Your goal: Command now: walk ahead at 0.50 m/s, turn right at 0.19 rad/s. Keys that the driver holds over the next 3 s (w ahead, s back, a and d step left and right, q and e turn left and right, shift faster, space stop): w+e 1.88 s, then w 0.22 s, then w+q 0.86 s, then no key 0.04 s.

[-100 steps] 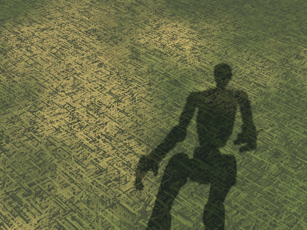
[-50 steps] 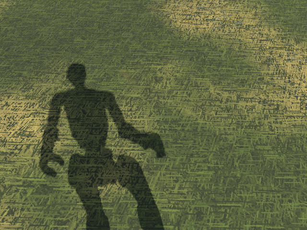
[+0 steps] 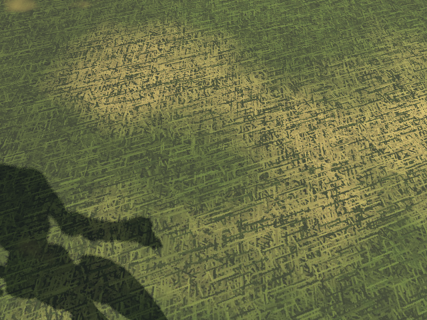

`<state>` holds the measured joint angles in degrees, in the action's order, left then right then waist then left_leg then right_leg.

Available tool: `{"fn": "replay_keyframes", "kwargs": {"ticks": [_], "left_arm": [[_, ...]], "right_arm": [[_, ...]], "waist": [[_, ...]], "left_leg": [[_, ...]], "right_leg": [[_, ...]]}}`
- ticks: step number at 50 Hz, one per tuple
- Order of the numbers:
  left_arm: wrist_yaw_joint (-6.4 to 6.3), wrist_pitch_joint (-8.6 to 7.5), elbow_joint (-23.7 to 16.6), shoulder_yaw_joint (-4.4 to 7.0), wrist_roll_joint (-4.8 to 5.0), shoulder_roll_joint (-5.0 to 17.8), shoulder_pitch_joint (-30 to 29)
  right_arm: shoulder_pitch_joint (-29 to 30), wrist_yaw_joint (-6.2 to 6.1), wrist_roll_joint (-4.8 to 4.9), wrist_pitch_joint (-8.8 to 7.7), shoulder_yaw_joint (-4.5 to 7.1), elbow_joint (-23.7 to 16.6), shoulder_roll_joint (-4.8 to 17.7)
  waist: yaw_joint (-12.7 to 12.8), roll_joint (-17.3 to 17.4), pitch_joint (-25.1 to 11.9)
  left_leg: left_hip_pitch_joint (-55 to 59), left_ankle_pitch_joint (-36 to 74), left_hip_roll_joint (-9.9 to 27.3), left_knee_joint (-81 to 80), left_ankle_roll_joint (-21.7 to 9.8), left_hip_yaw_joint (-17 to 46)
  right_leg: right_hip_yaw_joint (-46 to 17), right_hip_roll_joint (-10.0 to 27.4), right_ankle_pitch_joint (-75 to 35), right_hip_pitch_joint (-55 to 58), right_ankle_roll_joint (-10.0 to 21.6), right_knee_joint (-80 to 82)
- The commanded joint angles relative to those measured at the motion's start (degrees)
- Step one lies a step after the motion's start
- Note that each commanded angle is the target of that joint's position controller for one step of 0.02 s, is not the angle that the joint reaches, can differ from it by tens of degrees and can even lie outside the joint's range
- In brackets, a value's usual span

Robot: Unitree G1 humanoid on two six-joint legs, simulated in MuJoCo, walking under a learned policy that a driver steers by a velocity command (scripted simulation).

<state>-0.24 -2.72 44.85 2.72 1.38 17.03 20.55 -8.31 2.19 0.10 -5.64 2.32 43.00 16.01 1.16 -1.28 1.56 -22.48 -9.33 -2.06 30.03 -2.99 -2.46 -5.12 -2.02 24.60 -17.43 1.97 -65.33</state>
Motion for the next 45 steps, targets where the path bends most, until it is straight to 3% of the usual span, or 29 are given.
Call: {"fn": "replay_keyframes", "kwargs": {"ticks": [1,3,7,11,13,16,19,20,21,22,23,24,25,26,27,28,31,33,36,39,42,44,45], "left_arm": [[0.0,-1.47,-6.1,1.91,-0.19,6.8,-4.4],[0.03,-0.41,-4.8,1.65,0.19,4.6,-1.9],[-0.21,0.41,-6.1,1.36,-0.32,3.2,-5.7],[1.07,-0.44,-7.5,0.86,-0.28,1.8,-11.8],[1.79,-0.59,-9.1,0.45,-0.3,0.9,-15.9],[2.84,-0.48,-11.5,0.5,-0.17,1.1,-19.5],[3.64,-0.22,-12.7,1.6,-0.37,3.2,-17.8],[3.68,-0.01,-12.1,2.47,-0.44,4.7,-13.8],[3.34,0.1,-10.1,3.97,-0.3,7.1,-5.7],[2.31,0.6,-7.8,5.86,-0.21,11.1,4.3],[1.58,0.52,-7.7,6.86,0.4,17.7,4.4],[1.61,-0.12,-9.1,5.61,0.18,13.4,6.2],[1.59,-0.66,-8.6,4.65,-0.47,10.4,4.2],[1.52,-0.94,-8.9,4.19,-0.4,9.0,0.6],[1.49,-0.93,-9.6,3.66,-0.45,7.5,-3.3],[1.3,-0.94,-10.4,3.12,-1.05,6.2,-5.7],[0.62,-1.07,-10.6,3.29,-0.83,7.1,-7.0],[-0.13,-0.96,-9.9,3.77,-0.72,8.8,-5.7],[-0.74,-0.41,-8.6,3.95,-0.37,9.3,-3.3],[-0.77,-0.07,-7.0,4.07,0.08,9.5,-0.2],[-1.02,0.37,-6.4,3.95,0.15,8.7,0.2],[-0.98,0.77,-6.7,3.65,-0.12,7.5,-1.0],[-0.76,0.65,-7.2,2.65,-0.48,4.8,-1.1]], "right_arm": [[-5.4,-0.65,-1.14,-0.35,1.47,-1.2,5.7],[-5.0,-0.71,-0.94,-0.87,1.51,-0.5,5.4],[-5.8,-1.16,-0.76,-1.34,2.32,1.5,7.7],[-5.9,-1.84,-0.5,-0.76,2.28,2.3,8.4],[-8.2,-2.13,-0.26,-0.26,2.48,3.4,9.2],[-10.3,-2.3,0.43,1.15,2.89,4.7,10.2],[-9.3,-2.98,1.02,2.65,3.59,4.5,12.1],[-8.8,-3.42,1.02,3.2,3.84,4.1,12.8],[-7.7,-3.84,1.02,3.7,3.81,3.7,12.9],[-7.8,-4.18,0.4,3.47,3.11,2.7,11.5],[-14.0,-2.91,-1.85,1.84,0.19,-0.4,2.7],[-9.6,-1.86,-0.16,-0.63,0.47,-0.8,6.4],[-3.3,-1.19,2.11,-2.1,1.36,-2.8,9.4],[-1.7,-1.24,1.88,-2.83,0.99,-3.5,8.8],[-1.2,-1.57,0.44,-2.9,1.21,-3.1,8.7],[-2.0,-1.67,-0.33,-2.34,1.65,-2.9,9.3],[-3.6,-1.71,-0.98,-0.44,1.5,-3.1,7.4],[0.1,-1.9,-1.16,0.09,0.92,-4.4,5.8],[7.0,-1.58,-0.88,-0.11,0.21,-6.0,4.2],[10.7,-1.14,0.13,-0.56,0.63,-7.5,5.4],[9.8,-0.77,0.34,-1.17,1.69,-7.7,7.6],[3.7,-1.01,0.22,-1.65,2.68,-6.2,8.7],[-2.5,-1.38,-0.63,-1.97,3.51,-5.3,10.5]], "waist": [[-2.9,5.1,-3.1],[-1.6,6.6,-2.8],[-2.0,4.9,-0.2],[-4.0,4.6,1.1],[-5.8,3.8,2.2],[-6.5,3.5,3.5],[-3.6,5.8,0.7],[-1.0,6.8,-2.1],[3.7,6.1,-6.3],[8.3,2.0,-11.8],[1.8,-13.6,-17.1],[5.5,-8.7,-24.9],[6.7,-5.7,-16.5],[4.2,-1.1,-11.1],[1.8,1.3,-7.1],[-0.3,0.4,-5.7],[-2.6,-0.4,-3.7],[-1.6,-0.6,-2.0],[1.3,-2.1,-1.1],[2.8,-2.9,-1.2],[1.7,-4.5,-1.6],[-1.8,-5.6,-3.3],[-4.8,-3.8,-8.5]], "left_leg": [[19.1,-1.5,16.9,-17.1,-9.2,22.0],[15.6,3.0,15.7,-19.7,-9.2,16.3],[15.4,11.5,15.9,-22.7,-9.4,8.2],[15.9,14.9,13.2,-23.6,-6.6,-0.8],[18.4,15.2,14.3,-23.4,-6.4,-2.4],[25.5,19.5,16.8,-20.8,-5.9,-3.9],[30.0,42.0,17.8,-12.1,-4.1,-6.3],[30.1,50.7,17.5,-5.5,-3.5,-7.1],[26.8,52.5,15.9,5.2,-2.0,-8.6],[14.5,39.9,13.7,21.1,0.1,-8.7],[-13.0,-15.4,2.2,42.4,3.8,-6.2],[-21.3,-24.7,-0.6,50.9,3.7,6.7],[-25.9,-19.1,3.0,49.8,2.3,8.3],[-24.1,-14.0,5.5,44.5,1.7,8.0],[-20.7,-11.7,7.1,39.1,2.2,7.5],[-16.6,-10.0,8.2,36.4,2.9,7.7],[-12.6,-7.7,8.1,29.6,5.8,6.1],[-12.1,-1.5,7.1,21.7,7.3,5.1],[-7.1,11.3,4.3,7.9,7.7,4.6],[-4.5,14.5,2.6,1.9,7.1,5.9],[-3.2,8.9,2.6,-1.3,5.1,7.7],[4.8,5.9,2.2,-4.0,2.7,6.1],[16.0,5.1,6.3,-3.6,0.1,9.1]], "right_leg": [[-2.0,7.5,-6.3,-20.6,-0.1,-2.0],[-1.7,8.0,-7.7,-17.6,-0.8,0.8],[-2.4,8.3,-16.3,-22.3,-2.2,8.7],[1.8,7.5,-28.9,-19.4,-1.9,22.4],[3.5,7.1,-30.8,-19.4,-1.4,26.6],[5.1,6.4,-27.0,-22.1,0.0,30.2],[9.1,2.7,-18.1,-16.8,2.9,31.1],[10.5,0.6,-15.3,-11.3,4.2,30.9],[11.0,-1.5,-17.2,-0.3,6.1,33.8],[3.3,1.8,-18.5,17.6,9.2,35.6],[-27.3,17.4,-13.4,39.5,20.0,37.5],[-43.4,21.7,-5.0,44.1,23.8,46.2],[-34.3,19.4,-8.2,38.7,20.0,47.7],[-27.2,16.9,-13.1,30.1,17.6,47.8],[-22.1,14.6,-19.5,21.8,16.2,48.7],[-18.9,13.0,-24.5,16.1,15.8,50.1],[-14.5,11.1,-30.7,7.1,16.2,52.5],[-11.3,9.1,-30.7,3.1,15.2,53.0],[-8.6,5.9,-24.3,0.0,11.9,51.9],[-12.2,7.2,-19.6,2.2,10.5,49.6],[-17.6,9.3,-17.8,7.8,9.3,44.2],[-18.4,7.9,-20.1,7.9,7.5,38.7],[-15.7,4.9,-20.0,4.8,5.6,29.1]]}}
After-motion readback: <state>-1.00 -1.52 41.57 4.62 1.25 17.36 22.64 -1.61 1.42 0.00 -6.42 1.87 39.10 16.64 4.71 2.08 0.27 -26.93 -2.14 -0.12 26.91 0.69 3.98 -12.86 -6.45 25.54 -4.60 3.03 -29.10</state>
